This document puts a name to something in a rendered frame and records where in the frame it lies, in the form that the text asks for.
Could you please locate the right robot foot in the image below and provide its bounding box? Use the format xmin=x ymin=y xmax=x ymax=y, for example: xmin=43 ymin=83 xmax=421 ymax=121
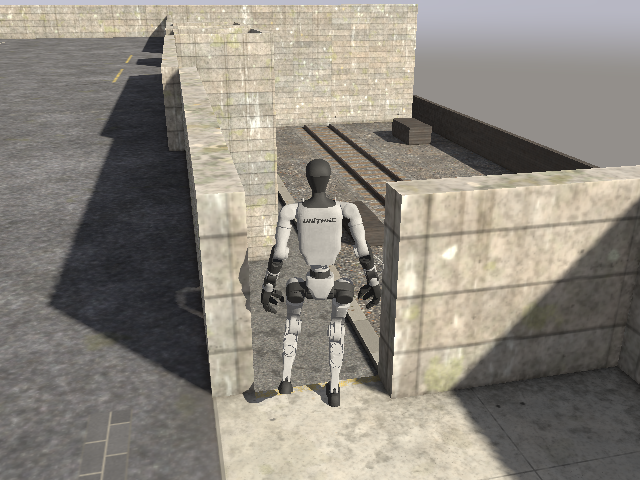
xmin=326 ymin=381 xmax=340 ymax=407

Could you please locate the robot right forearm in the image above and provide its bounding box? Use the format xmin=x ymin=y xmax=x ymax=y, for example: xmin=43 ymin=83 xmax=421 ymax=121
xmin=359 ymin=241 xmax=379 ymax=287

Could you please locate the robot left upper arm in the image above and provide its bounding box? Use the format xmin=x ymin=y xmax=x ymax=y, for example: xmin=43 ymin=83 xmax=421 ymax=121
xmin=273 ymin=203 xmax=298 ymax=260

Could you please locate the robot left hand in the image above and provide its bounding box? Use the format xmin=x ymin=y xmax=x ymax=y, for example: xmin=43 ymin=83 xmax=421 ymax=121
xmin=261 ymin=289 xmax=284 ymax=314

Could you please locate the robot right upper arm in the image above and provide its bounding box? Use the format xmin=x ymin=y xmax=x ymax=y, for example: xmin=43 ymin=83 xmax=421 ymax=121
xmin=340 ymin=202 xmax=370 ymax=258

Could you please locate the robot left thigh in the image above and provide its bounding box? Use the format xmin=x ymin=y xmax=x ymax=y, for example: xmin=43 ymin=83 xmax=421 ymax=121
xmin=286 ymin=277 xmax=306 ymax=335

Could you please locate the robot left forearm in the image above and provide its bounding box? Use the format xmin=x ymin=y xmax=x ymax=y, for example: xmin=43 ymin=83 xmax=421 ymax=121
xmin=262 ymin=245 xmax=283 ymax=292

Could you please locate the robot right hand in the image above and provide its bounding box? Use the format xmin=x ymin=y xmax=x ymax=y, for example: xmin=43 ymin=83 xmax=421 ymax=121
xmin=358 ymin=282 xmax=382 ymax=309

